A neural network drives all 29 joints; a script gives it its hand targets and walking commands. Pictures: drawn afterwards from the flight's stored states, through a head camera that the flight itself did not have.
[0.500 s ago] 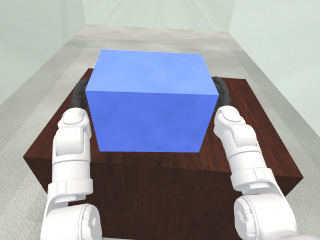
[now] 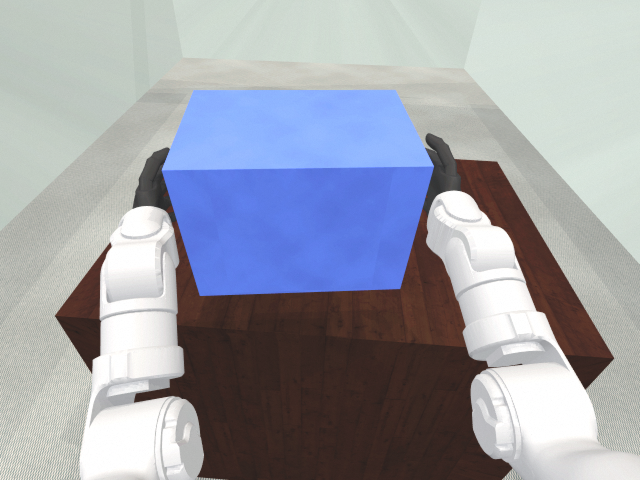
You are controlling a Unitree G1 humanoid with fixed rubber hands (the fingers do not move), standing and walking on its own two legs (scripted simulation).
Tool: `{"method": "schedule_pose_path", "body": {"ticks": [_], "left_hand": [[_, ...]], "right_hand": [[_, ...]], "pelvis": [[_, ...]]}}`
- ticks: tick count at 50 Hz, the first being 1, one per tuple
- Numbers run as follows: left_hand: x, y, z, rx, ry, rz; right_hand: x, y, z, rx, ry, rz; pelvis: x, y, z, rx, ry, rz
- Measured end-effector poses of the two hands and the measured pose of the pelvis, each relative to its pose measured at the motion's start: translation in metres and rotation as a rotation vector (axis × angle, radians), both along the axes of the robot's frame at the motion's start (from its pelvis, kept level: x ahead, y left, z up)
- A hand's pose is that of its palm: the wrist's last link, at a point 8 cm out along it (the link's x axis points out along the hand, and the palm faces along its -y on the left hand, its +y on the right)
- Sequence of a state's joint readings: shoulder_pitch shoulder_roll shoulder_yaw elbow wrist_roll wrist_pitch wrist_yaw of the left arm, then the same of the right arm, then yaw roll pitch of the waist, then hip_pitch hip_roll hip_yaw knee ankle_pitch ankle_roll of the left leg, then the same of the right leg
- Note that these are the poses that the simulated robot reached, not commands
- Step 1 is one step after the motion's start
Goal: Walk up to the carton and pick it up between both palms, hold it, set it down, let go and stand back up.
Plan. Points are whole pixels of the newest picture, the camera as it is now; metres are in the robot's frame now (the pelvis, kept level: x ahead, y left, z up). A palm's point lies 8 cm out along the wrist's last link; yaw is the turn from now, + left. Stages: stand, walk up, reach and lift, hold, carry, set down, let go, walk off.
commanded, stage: hold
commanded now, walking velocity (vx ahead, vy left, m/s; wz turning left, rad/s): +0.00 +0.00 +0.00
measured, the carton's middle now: (299, 191) +0.41 +0.00 +0.21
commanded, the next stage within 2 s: none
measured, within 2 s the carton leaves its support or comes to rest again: neither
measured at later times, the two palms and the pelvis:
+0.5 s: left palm (141, 216) +0.35 +0.18 +0.22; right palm (444, 190) +0.36 -0.17 +0.24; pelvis -0.01 +0.00 +0.00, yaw +0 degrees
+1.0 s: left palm (144, 211) +0.35 +0.18 +0.22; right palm (445, 186) +0.36 -0.17 +0.24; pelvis -0.01 -0.01 +0.00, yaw +0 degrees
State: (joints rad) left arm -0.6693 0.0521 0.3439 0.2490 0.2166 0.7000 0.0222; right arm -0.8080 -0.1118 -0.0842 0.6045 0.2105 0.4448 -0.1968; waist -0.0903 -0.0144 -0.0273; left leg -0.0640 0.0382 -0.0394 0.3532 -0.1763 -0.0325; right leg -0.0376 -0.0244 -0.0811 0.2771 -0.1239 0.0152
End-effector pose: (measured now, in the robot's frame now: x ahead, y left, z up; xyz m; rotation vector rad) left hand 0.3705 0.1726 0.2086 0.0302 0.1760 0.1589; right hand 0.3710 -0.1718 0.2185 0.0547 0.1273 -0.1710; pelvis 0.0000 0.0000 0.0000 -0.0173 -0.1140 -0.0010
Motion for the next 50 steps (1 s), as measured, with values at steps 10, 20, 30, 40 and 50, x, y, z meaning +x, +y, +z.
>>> {"method": "schedule_pose_path", "body": {"ticks": [10, 20, 30, 40, 50], "left_hand": [[-0.009, 0.005, 0.002, -0.009, -0.001, 0.009], [-0.020, 0.006, 0.009, -0.016, -0.003, 0.017], [-0.020, 0.005, 0.014, -0.018, 0.011, 0.019], [-0.019, 0.003, 0.015, -0.016, 0.018, 0.021], [-0.016, 0.003, 0.015, -0.010, 0.012, 0.021]], "right_hand": [[-0.006, 0.005, 0.006, -0.003, -0.004, 0.009], [-0.014, 0.007, 0.016, -0.007, -0.008, 0.014], [-0.014, 0.005, 0.022, -0.008, 0.005, 0.015], [-0.012, 0.004, 0.024, -0.004, 0.011, 0.016], [-0.009, 0.004, 0.022, 0.002, 0.002, 0.019]], "pelvis": [[-0.001, -0.001, 0.000, -0.002, -0.005, 0.005], [-0.006, -0.001, -0.001, 0.000, -0.007, 0.000], [-0.011, -0.003, -0.001, 0.004, 0.004, -0.003], [-0.011, -0.005, -0.001, 0.004, 0.011, 0.000], [-0.008, -0.006, -0.001, 0.002, 0.017, 0.006]]}}
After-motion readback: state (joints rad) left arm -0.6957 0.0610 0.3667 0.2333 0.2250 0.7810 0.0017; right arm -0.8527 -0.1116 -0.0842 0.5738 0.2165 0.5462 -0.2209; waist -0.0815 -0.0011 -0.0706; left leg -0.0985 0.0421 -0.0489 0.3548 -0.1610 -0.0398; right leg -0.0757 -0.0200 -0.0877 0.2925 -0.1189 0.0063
